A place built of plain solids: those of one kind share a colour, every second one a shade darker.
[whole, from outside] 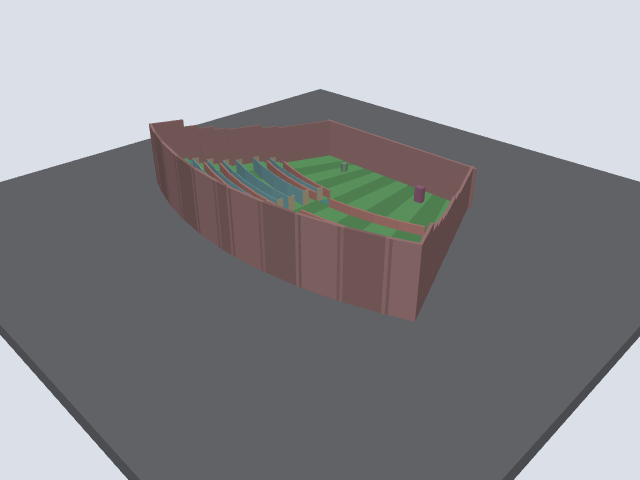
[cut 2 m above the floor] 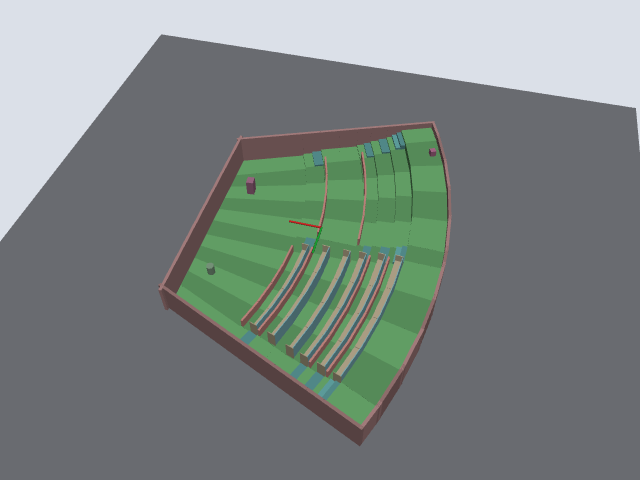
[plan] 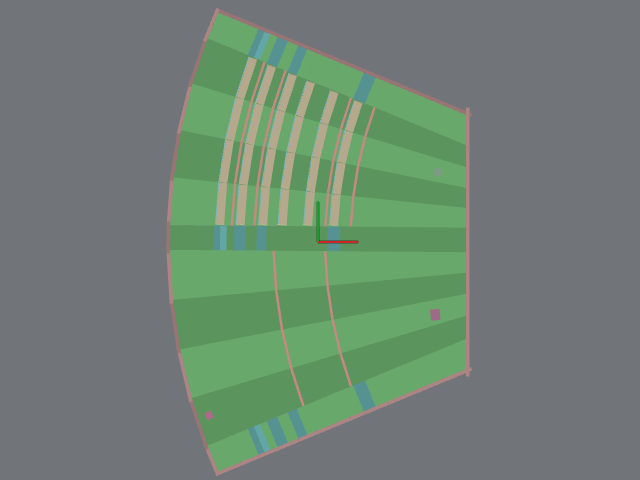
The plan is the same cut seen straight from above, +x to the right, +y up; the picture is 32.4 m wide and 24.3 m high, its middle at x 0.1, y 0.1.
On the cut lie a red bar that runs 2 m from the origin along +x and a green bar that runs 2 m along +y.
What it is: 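A raked hall of assembly; its floor steps down in tiers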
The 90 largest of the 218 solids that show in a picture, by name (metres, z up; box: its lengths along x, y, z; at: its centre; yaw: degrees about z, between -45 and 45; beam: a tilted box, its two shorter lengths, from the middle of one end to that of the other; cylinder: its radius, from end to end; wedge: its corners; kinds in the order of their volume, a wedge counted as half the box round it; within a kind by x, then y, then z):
{
 "floor_1": {"wedge": [[-7.49, -0.4, -7.42], [-7.49, -0.4, 1.58], [-7.34, -2.93, -7.42], [-7.34, -2.93, 1.58], [-5.29, -0.42, -7.42], [-5.29, -0.42, 1.58], [-5.15, -2.73, -7.42], [-5.15, -2.73, 1.58]]},
 "floor_2": {"wedge": [[-7.48, 0.85, -7.42], [-7.48, 0.85, 1.58], [-7.3, 3.26, -7.42], [-7.3, 3.26, 1.58], [-5.28, 0.83, -7.42], [-5.28, 0.83, 1.58], [-5.12, 3.04, -7.42], [-5.12, 3.04, 1.58]]},
 "floor_3": {"wedge": [[-7.34, -2.93, -7.42], [-7.34, -2.93, 1.58], [-6.97, -5.43, -7.42], [-6.97, -5.43, 1.58], [-5.15, -2.73, -7.42], [-5.15, -2.73, 1.58], [-4.81, -5.01, -7.42], [-4.81, -5.01, 1.58]]},
 "floor_4": {"wedge": [[-7.3, 3.26, -7.42], [-7.3, 3.26, 1.58], [-6.92, 5.65, -7.42], [-6.92, 5.65, 1.58], [-5.12, 3.04, -7.42], [-5.12, 3.04, 1.58], [-4.77, 5.22, -7.42], [-4.77, 5.22, 1.58]]},
 "floor_5": {"wedge": [[-6.97, -5.43, -7.42], [-6.97, -5.43, 1.58], [-6.38, -7.9, -7.42], [-6.38, -7.9, 1.58], [-4.81, -5.01, -7.42], [-4.81, -5.01, 1.58], [-4.28, -7.27, -7.42], [-4.28, -7.27, 1.58]]},
 "floor_6": {"wedge": [[-6.92, 5.65, -7.42], [-6.92, 5.65, 1.58], [-6.35, 8.0, -7.42], [-6.35, 8.0, 1.58], [-4.77, 5.22, -7.42], [-4.77, 5.22, 1.58], [-4.25, 7.36, -7.42], [-4.25, 7.36, 1.58]]},
 "floor_7": {"box": [2.2, 1.25, 9.0], "at": [-6.39, 0.22, -2.92], "yaw": -0.4},
 "floor_8": {"wedge": [[-6.38, -7.9, -7.42], [-6.38, -7.9, 1.58], [-5.58, -10.3, -7.42], [-5.58, -10.3, 1.58], [-4.28, -7.27, -7.42], [-4.28, -7.27, 1.58], [-3.55, -9.46, -7.42], [-3.55, -9.46, 1.58]]},
 "floor_9": {"wedge": [[-6.35, 8.0, -7.42], [-6.35, 8.0, 1.58], [-5.58, 10.3, -7.42], [-5.58, 10.3, 1.58], [-4.25, 7.36, -7.42], [-4.25, 7.36, 1.58], [-3.55, 9.46, -7.42], [-3.55, 9.46, 1.58]]},
 "floor_10": {"wedge": [[-5.29, -0.42, -7.95], [-5.29, -0.42, 1.05], [-5.15, -2.73, -7.95], [-5.15, -2.73, 1.05], [-4.26, -0.43, -7.95], [-4.26, -0.43, 1.05], [-4.12, -2.63, -7.95], [-4.12, -2.63, 1.05]]},
 "floor_11": {"wedge": [[-5.28, 0.83, -7.95], [-5.28, 0.83, 1.05], [-5.12, 3.04, -7.95], [-5.12, 3.04, 1.05], [-4.25, 0.82, -7.95], [-4.25, 0.82, 1.05], [-4.08, 2.93, -7.95], [-4.08, 2.93, 1.05]]},
 "floor_12": {"wedge": [[-5.15, -2.73, -7.95], [-5.15, -2.73, 1.05], [-4.81, -5.01, -7.95], [-4.81, -5.01, 1.05], [-4.12, -2.63, -7.95], [-4.12, -2.63, 1.05], [-3.79, -4.82, -7.95], [-3.79, -4.82, 1.05]]},
 "floor_13": {"wedge": [[-5.12, 3.04, -7.95], [-5.12, 3.04, 1.05], [-4.77, 5.22, -7.95], [-4.77, 5.22, 1.05], [-4.08, 2.93, -7.95], [-4.08, 2.93, 1.05], [-3.75, 5.01, -7.95], [-3.75, 5.01, 1.05]]},
 "floor_14": {"wedge": [[-4.81, -5.01, -7.95], [-4.81, -5.01, 1.05], [-4.28, -7.27, -7.95], [-4.28, -7.27, 1.05], [-3.79, -4.82, -7.95], [-3.79, -4.82, 1.05], [-3.28, -6.97, -7.95], [-3.28, -6.97, 1.05]]},
 "floor_15": {"box": [1.04, 1.25, 9.0], "at": [-4.77, 0.2, -3.45], "yaw": -0.4},
 "floor_16": {"wedge": [[-4.77, 5.22, -7.95], [-4.77, 5.22, 1.05], [-4.25, 7.37, -7.95], [-4.25, 7.37, 1.05], [-3.75, 5.01, -7.95], [-3.75, 5.01, 1.05], [-3.26, 7.06, -7.95], [-3.26, 7.06, 1.05]]},
 "floor_17": {"box": [2.2, 1.42, 9.0], "at": [-4.3, -10.54, -2.92], "yaw": 22.4},
 "floor_18": {"box": [2.2, 1.42, 9.0], "at": [-4.3, 10.54, -2.92], "yaw": -22.4},
 "floor_19": {"wedge": [[-4.28, -7.27, -7.95], [-4.28, -7.27, 1.05], [-3.55, -9.46, -7.95], [-3.55, -9.46, 1.05], [-3.28, -6.97, -7.95], [-3.28, -6.97, 1.05], [-2.6, -9.07, -7.95], [-2.6, -9.07, 1.05]]},
 "floor_20": {"wedge": [[-4.26, -0.43, -8.21], [-4.26, -0.43, 0.8], [-4.12, -2.63, -8.21], [-4.12, -2.63, 0.8], [-3.11, -0.43, -8.21], [-3.11, -0.43, 0.8], [-2.98, -2.53, -8.21], [-2.98, -2.53, 0.8]]},
 "floor_21": {"wedge": [[-4.25, 0.82, -8.21], [-4.25, 0.82, 0.8], [-4.09, 2.93, -8.21], [-4.09, 2.93, 0.8], [-3.1, 0.82, -8.21], [-3.1, 0.82, 0.8], [-2.95, 2.81, -8.21], [-2.95, 2.81, 0.8]]},
 "floor_22": {"wedge": [[-4.25, 7.37, -7.95], [-4.25, 7.37, 1.05], [-3.55, 9.46, -7.95], [-3.55, 9.46, 1.05], [-3.26, 7.06, -7.95], [-3.26, 7.06, 1.05], [-2.6, 9.07, -7.95], [-2.6, 9.07, 1.05]]},
 "floor_23": {"wedge": [[-4.12, -2.63, -8.21], [-4.12, -2.63, 0.8], [-3.79, -4.82, -8.21], [-3.79, -4.82, 0.8], [-2.98, -2.53, -8.21], [-2.98, -2.53, 0.8], [-2.67, -4.6, -8.21], [-2.67, -4.6, 0.8]]},
 "floor_24": {"wedge": [[-4.09, 2.93, -8.21], [-4.09, 2.93, 0.8], [-3.76, 5.01, -8.21], [-3.76, 5.01, 0.8], [-2.95, 2.81, -8.21], [-2.95, 2.81, 0.8], [-2.63, 4.79, -8.21], [-2.63, 4.79, 0.8]]},
 "floor_25": {"wedge": [[-3.79, -4.82, -8.21], [-3.79, -4.82, 0.8], [-3.29, -6.97, -8.21], [-3.29, -6.97, 0.8], [-2.67, -4.6, -8.21], [-2.67, -4.6, 0.8], [-2.19, -6.64, -8.21], [-2.19, -6.64, 0.8]]},
 "floor_26": {"wedge": [[-3.76, 5.01, -8.21], [-3.76, 5.01, 0.8], [-3.26, 7.06, -8.21], [-3.26, 7.06, 0.8], [-2.63, 4.79, -8.21], [-2.63, 4.79, 0.8], [-2.16, 6.73, -8.21], [-2.16, 6.73, 0.8]]},
 "floor_27": {"box": [1.15, 1.25, 9.0], "at": [-3.68, 0.19, -3.71], "yaw": -0.4},
 "floor_28": {"wedge": [[-3.29, -6.97, -8.21], [-3.29, -6.97, 0.8], [-2.6, -9.07, -8.21], [-2.6, -9.07, 0.8], [-2.19, -6.64, -8.21], [-2.19, -6.64, 0.8], [-1.54, -8.63, -8.21], [-1.54, -8.63, 0.8]]},
 "floor_29": {"wedge": [[-3.26, 7.06, -8.21], [-3.26, 7.06, 0.8], [-2.6, 9.07, -8.21], [-2.6, 9.07, 0.8], [-2.16, 6.73, -8.21], [-2.16, 6.73, 0.8], [-1.54, 8.63, -8.21], [-1.54, 8.63, 0.8]]},
 "floor_30": {"wedge": [[-3.12, -0.43, -8.46], [-3.12, -0.43, 0.54], [-2.98, -2.53, -8.46], [-2.98, -2.53, 0.54], [-2.13, -0.44, -8.46], [-2.13, -0.44, 0.54], [-2.0, -2.44, -8.46], [-2.0, -2.44, 0.54]]},
 "floor_31": {"wedge": [[-3.11, 0.82, -8.46], [-3.11, 0.82, 0.54], [-2.95, 2.81, -8.46], [-2.95, 2.81, 0.54], [-2.12, 0.81, -8.46], [-2.12, 0.81, 0.54], [-1.97, 2.71, -8.46], [-1.97, 2.71, 0.54]]},
 "floor_32": {"wedge": [[-2.98, -2.53, -8.46], [-2.98, -2.53, 0.54], [-2.67, -4.6, -8.46], [-2.67, -4.6, 0.54], [-2.0, -2.44, -8.46], [-2.0, -2.44, 0.54], [-1.7, -4.41, -8.46], [-1.7, -4.41, 0.54]]},
 "floor_33": {"wedge": [[-2.95, 2.81, -8.46], [-2.95, 2.81, 0.54], [-2.64, 4.79, -8.46], [-2.64, 4.79, 0.54], [-1.97, 2.71, -8.46], [-1.97, 2.71, 0.54], [-1.67, 4.59, -8.46], [-1.67, 4.59, 0.54]]},
 "floor_34": {"box": [1.04, 1.42, 9.0], "at": [-2.81, -9.92, -3.45], "yaw": 22.4},
 "floor_35": {"box": [1.04, 1.42, 9.0], "at": [-2.81, 9.92, -3.45], "yaw": -22.4},
 "floor_36": {"wedge": [[-2.67, -4.6, -8.46], [-2.67, -4.6, 0.54], [-2.19, -6.64, -8.46], [-2.19, -6.64, 0.54], [-1.7, -4.41, -8.46], [-1.7, -4.41, 0.54], [-1.25, -6.36, -8.46], [-1.25, -6.36, 0.54]]},
 "floor_37": {"wedge": [[-2.64, 4.79, -8.46], [-2.64, 4.79, 0.54], [-2.17, 6.73, -8.46], [-2.17, 6.73, 0.54], [-1.67, 4.59, -8.46], [-1.67, 4.59, 0.54], [-1.22, 6.44, -8.46], [-1.22, 6.44, 0.54]]},
 "floor_38": {"box": [0.99, 1.25, 9.0], "at": [-2.62, 0.19, -3.96], "yaw": -0.4},
 "floor_39": {"wedge": [[-2.19, -6.64, -8.46], [-2.19, -6.64, 0.54], [-1.54, -8.63, -8.46], [-1.54, -8.63, 0.54], [-1.25, -6.36, -8.46], [-1.25, -6.36, 0.54], [-0.63, -8.26, -8.46], [-0.63, -8.26, 0.54]]},
 "floor_40": {"wedge": [[-2.17, 6.73, -8.46], [-2.17, 6.73, 0.54], [-1.54, 8.63, -8.46], [-1.54, 8.63, 0.54], [-1.22, 6.44, -8.46], [-1.22, 6.44, 0.54], [-0.63, 8.26, -8.46], [-0.63, 8.26, 0.54]]},
 "floor_41": {"wedge": [[-2.13, -0.44, -8.58], [-2.13, -0.44, 0.42], [-2.0, -2.44, -8.58], [-2.0, -2.44, 0.42], [-0.84, -0.45, -8.58], [-0.84, -0.45, 0.42], [-0.71, -2.32, -8.58], [-0.71, -2.32, 0.42]]},
 "floor_42": {"wedge": [[-2.12, 0.81, -8.58], [-2.12, 0.81, 0.42], [-1.97, 2.71, -8.58], [-1.97, 2.71, 0.42], [-0.83, 0.8, -8.58], [-0.83, 0.8, 0.42], [-0.68, 2.57, -8.58], [-0.68, 2.57, 0.42]]},
 "floor_43": {"wedge": [[-2.0, -2.44, -8.58], [-2.0, -2.44, 0.42], [-1.71, -4.41, -8.58], [-1.71, -4.41, 0.42], [-0.71, -2.32, -8.58], [-0.71, -2.32, 0.42], [-0.43, -4.17, -8.58], [-0.43, -4.17, 0.42]]},
 "floor_44": {"wedge": [[-1.97, 2.71, -8.58], [-1.97, 2.71, 0.42], [-1.67, 4.59, -8.58], [-1.67, 4.59, 0.42], [-0.68, 2.57, -8.58], [-0.68, 2.57, 0.42], [-0.4, 4.33, -8.58], [-0.4, 4.33, 0.42]]},
 "floor_45": {"box": [1.15, 1.42, 9.0], "at": [-1.8, -9.5, -3.71], "yaw": 22.4},
 "floor_46": {"box": [1.15, 1.42, 9.0], "at": [-1.8, 9.5, -3.71], "yaw": -22.4},
 "floor_47": {"wedge": [[-1.71, -4.41, -8.58], [-1.71, -4.41, 0.42], [-1.25, -6.36, -8.58], [-1.25, -6.36, 0.42], [-0.43, -4.17, -8.58], [-0.43, -4.17, 0.42], [-0.01, -5.98, -8.58], [-0.01, -5.98, 0.42]]},
 "floor_48": {"wedge": [[-1.67, 4.59, -8.58], [-1.67, 4.59, 0.42], [-1.22, 6.44, -8.58], [-1.22, 6.44, 0.42], [-0.4, 4.33, -8.58], [-0.4, 4.33, 0.42], [0.02, 6.07, -8.58], [0.02, 6.07, 0.42]]},
 "floor_49": {"box": [1.3, 1.25, 9.0], "at": [-1.48, 0.18, -4.08], "yaw": -0.4},
 "floor_50": {"wedge": [[-1.25, -6.36, -8.58], [-1.25, -6.36, 0.42], [-0.63, -8.26, -8.58], [-0.63, -8.26, 0.42], [-0.01, -5.98, -8.58], [-0.01, -5.98, 0.42], [0.57, -7.76, -8.58], [0.57, -7.76, 0.42]]},
 "floor_51": {"wedge": [[-1.22, 6.44, -8.58], [-1.22, 6.44, 0.42], [-0.63, 8.26, -8.58], [-0.63, 8.26, 0.42], [0.02, 6.07, -8.58], [0.02, 6.07, 0.42], [0.57, 7.76, -8.58], [0.57, 7.76, 0.42]]},
 "floor_52": {"wedge": [[-0.84, -0.45, -8.58], [-0.84, -0.45, 0.42], [-0.71, -2.32, -8.58], [-0.71, -2.32, 0.42], [0.48, -0.46, -8.58], [0.48, -0.46, 0.42], [0.6, -2.2, -8.58], [0.6, -2.2, 0.42]]},
 "floor_53": {"wedge": [[-0.83, 0.8, -8.58], [-0.83, 0.8, 0.42], [-0.68, 2.57, -8.58], [-0.68, 2.57, 0.42], [0.49, 0.79, -8.58], [0.49, 0.79, 0.42], [0.62, 2.44, -8.58], [0.62, 2.44, 0.42]]},
 "floor_54": {"box": [0.99, 1.42, 9.0], "at": [-0.81, -9.1, -3.96], "yaw": 22.4},
 "floor_55": {"box": [0.99, 1.42, 9.0], "at": [-0.81, 9.1, -3.96], "yaw": -22.4},
 "floor_56": {"wedge": [[-0.71, -2.32, -8.58], [-0.71, -2.32, 0.42], [-0.44, -4.17, -8.58], [-0.44, -4.17, 0.42], [0.6, -2.2, -8.58], [0.6, -2.2, 0.42], [0.85, -3.91, -8.58], [0.85, -3.91, 0.42]]},
 "floor_57": {"wedge": [[-0.68, 2.57, -8.58], [-0.68, 2.57, 0.42], [-0.4, 4.33, -8.58], [-0.4, 4.33, 0.42], [0.62, 2.44, -8.58], [0.62, 2.44, 0.42], [0.89, 4.07, -8.58], [0.89, 4.07, 0.42]]},
 "floor_58": {"wedge": [[-0.44, -4.17, -8.58], [-0.44, -4.17, 0.42], [-0.01, -5.98, -8.58], [-0.01, -5.98, 0.42], [0.85, -3.91, -8.58], [0.85, -3.91, 0.42], [1.25, -5.61, -8.58], [1.25, -5.61, 0.42]]},
 "floor_59": {"wedge": [[-0.4, 4.33, -8.58], [-0.4, 4.33, 0.42], [0.01, 6.07, -8.58], [0.01, 6.07, 0.42], [0.89, 4.07, -8.58], [0.89, 4.07, 0.42], [1.27, 5.68, -8.58], [1.27, 5.68, 0.42]]},
 "floor_60": {"box": [1.31, 1.25, 9.0], "at": [-0.17, 0.17, -4.08], "yaw": -0.4},
 "floor_61": {"wedge": [[-0.01, -5.98, -8.58], [-0.01, -5.98, 0.42], [0.57, -7.76, -8.58], [0.57, -7.76, 0.42], [1.25, -5.61, -8.58], [1.25, -5.61, 0.42], [1.78, -7.26, -8.58], [1.78, -7.26, 0.42]]},
 "floor_62": {"wedge": [[0.01, 6.07, -8.58], [0.01, 6.07, 0.42], [0.57, 7.76, -8.58], [0.57, 7.76, 0.42], [1.27, 5.68, -8.58], [1.27, 5.68, 0.42], [1.78, 7.26, -8.58], [1.78, 7.26, 0.42]]},
 "floor_63": {"box": [1.3, 1.42, 9.0], "at": [0.24, -8.66, -4.08], "yaw": 22.4},
 "floor_64": {"box": [1.3, 1.42, 9.0], "at": [0.24, 8.66, -4.08], "yaw": -22.4},
 "floor_65": {"wedge": [[0.48, -0.46, -8.85], [0.48, -0.46, 0.15], [0.59, -2.2, -8.85], [0.59, -2.2, 0.15], [1.77, -0.47, -8.85], [1.77, -0.47, 0.15], [1.88, -2.08, -8.85], [1.88, -2.08, 0.15]]},
 "floor_66": {"wedge": [[0.49, 0.79, -8.85], [0.49, 0.79, 0.15], [0.62, 2.44, -8.85], [0.62, 2.44, 0.15], [1.78, 0.78, -8.85], [1.78, 0.78, 0.15], [1.91, 2.31, -8.85], [1.91, 2.31, 0.15]]},
 "floor_67": {"wedge": [[0.59, -2.2, -8.85], [0.59, -2.2, 0.15], [0.85, -3.92, -8.85], [0.85, -3.92, 0.15], [1.88, -2.08, -8.85], [1.88, -2.08, 0.15], [2.12, -3.67, -8.85], [2.12, -3.67, 0.15]]},
 "floor_68": {"wedge": [[0.62, 2.44, -8.85], [0.62, 2.44, 0.15], [0.88, 4.07, -8.85], [0.88, 4.07, 0.15], [1.91, 2.31, -8.85], [1.91, 2.31, 0.15], [2.15, 3.82, -8.85], [2.15, 3.82, 0.15]]},
 "floor_69": {"wedge": [[0.85, -3.92, -8.85], [0.85, -3.92, 0.15], [1.25, -5.61, -8.85], [1.25, -5.61, 0.15], [2.12, -3.67, -8.85], [2.12, -3.67, 0.15], [2.48, -5.24, -8.85], [2.48, -5.24, 0.15]]},
 "floor_70": {"wedge": [[0.88, 4.07, -8.85], [0.88, 4.07, 0.15], [1.27, 5.69, -8.85], [1.27, 5.69, 0.15], [2.15, 3.82, -8.85], [2.15, 3.82, 0.15], [2.51, 5.31, -8.85], [2.51, 5.31, 0.15]]},
 "floor_71": {"box": [1.29, 1.25, 9.0], "at": [1.13, 0.16, -4.35], "yaw": -0.4},
 "floor_72": {"wedge": [[1.25, -5.61, -8.85], [1.25, -5.61, 0.15], [1.78, -7.26, -8.85], [1.78, -7.26, 0.15], [2.48, -5.24, -8.85], [2.48, -5.24, 0.15], [2.97, -6.77, -8.85], [2.97, -6.77, 0.15]]},
 "floor_73": {"wedge": [[1.27, 5.69, -8.85], [1.27, 5.69, 0.15], [1.78, 7.26, -8.85], [1.78, 7.26, 0.15], [2.51, 5.31, -8.85], [2.51, 5.31, 0.15], [2.97, 6.77, -8.85], [2.97, 6.77, 0.15]]},
 "floor_74": {"box": [1.31, 1.42, 9.0], "at": [1.44, -8.17, -4.08], "yaw": 22.4},
 "floor_75": {"box": [1.31, 1.42, 9.0], "at": [1.44, 8.17, -4.08], "yaw": -22.4},
 "floor_76": {"wedge": [[1.76, -0.47, -9.0], [1.76, -0.47, 0.0], [1.88, -2.08, -9.0], [1.88, -2.08, 0.0], [7.49, -1.56, -9.0], [7.49, -1.56, 0.0], [7.49, -0.52, -9.0], [7.49, -0.52, 0.0]]},
 "floor_77": {"wedge": [[1.76, -0.47, -9.0], [1.76, -0.47, 0.0], [1.77, 0.78, -9.0], [1.77, 0.78, 0.0], [7.49, -0.52, -9.0], [7.49, -0.52, 0.0], [7.49, 0.73, -9.0], [7.49, 0.73, 0.0]]},
 "floor_78": {"wedge": [[1.77, 0.78, -9.0], [1.77, 0.78, 0.0], [1.9, 2.31, -9.0], [1.9, 2.31, 0.0], [7.49, 0.73, -9.0], [7.49, 0.73, 0.0], [7.49, 1.72, -9.0], [7.49, 1.72, 0.0]]},
 "floor_79": {"wedge": [[1.88, -2.08, -9.0], [1.88, -2.08, 0.0], [2.12, -3.67, -9.0], [2.12, -3.67, 0.0], [7.49, -2.63, -9.0], [7.49, -2.63, 0.0], [7.49, -1.56, -9.0], [7.49, -1.56, 0.0]]},
 "floor_80": {"wedge": [[1.9, 2.31, -9.0], [1.9, 2.31, 0.0], [2.15, 3.82, -9.0], [2.15, 3.82, 0.0], [7.49, 1.72, -9.0], [7.49, 1.72, 0.0], [7.49, 2.74, -9.0], [7.49, 2.74, 0.0]]},
 "floor_81": {"wedge": [[2.12, -3.67, -9.0], [2.12, -3.67, 0.0], [2.48, -5.24, -9.0], [2.48, -5.24, 0.0], [7.49, -3.73, -9.0], [7.49, -3.73, 0.0], [7.49, -2.63, -9.0], [7.49, -2.63, 0.0]]},
 "floor_82": {"wedge": [[2.15, 3.82, -9.0], [2.15, 3.82, 0.0], [2.5, 5.31, -9.0], [2.5, 5.31, 0.0], [7.49, 2.74, -9.0], [7.49, 2.74, 0.0], [7.49, 3.79, -9.0], [7.49, 3.79, 0.0]]},
 "floor_83": {"wedge": [[2.48, -5.24, -9.0], [2.48, -5.24, 0.0], [2.97, -6.77, -9.0], [2.97, -6.77, 0.0], [7.49, -4.91, -9.0], [7.49, -4.91, 0.0], [7.49, -3.73, -9.0], [7.49, -3.73, 0.0]]},
 "floor_84": {"wedge": [[2.5, 5.31, -9.0], [2.5, 5.31, 0.0], [2.97, 6.77, -9.0], [2.97, 6.77, 0.0], [7.49, 3.79, -9.0], [7.49, 3.79, 0.0], [7.49, 4.91, -9.0], [7.49, 4.91, 0.0]]},
 "floor_85": {"box": [1.29, 1.42, 9.0], "at": [2.65, -7.67, -4.35], "yaw": 22.4},
 "floor_86": {"box": [1.29, 1.42, 9.0], "at": [2.65, 7.67, -4.35], "yaw": -22.4},
 "floor_87": {"wedge": [[2.97, -6.77, -9.0], [2.97, -6.77, 0.0], [3.51, -8.08, -9.0], [3.51, -8.08, 0.0], [7.49, -6.44, -9.0], [7.49, -6.44, 0.0], [7.49, -4.91, -9.0], [7.49, -4.91, 0.0]]},
 "floor_88": {"wedge": [[2.97, 6.77, -9.0], [2.97, 6.77, 0.0], [3.51, 8.08, -9.0], [3.51, 8.08, 0.0], [7.49, 4.91, -9.0], [7.49, 4.91, 0.0], [7.49, 6.44, -9.0], [7.49, 6.44, 0.0]]},
 "wall_1": {"box": [4.58, 0.19, 11.89], "at": [5.67, -7.29, -3.06], "yaw": 22.4},
 "wall_2": {"box": [0.19, 13.62, 11.89], "at": [7.58, 0.0, -3.06]}
}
